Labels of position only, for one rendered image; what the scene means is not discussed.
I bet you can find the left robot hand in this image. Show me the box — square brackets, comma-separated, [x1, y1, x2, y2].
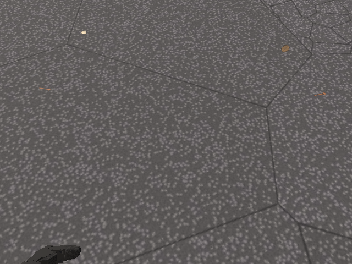
[21, 245, 81, 264]

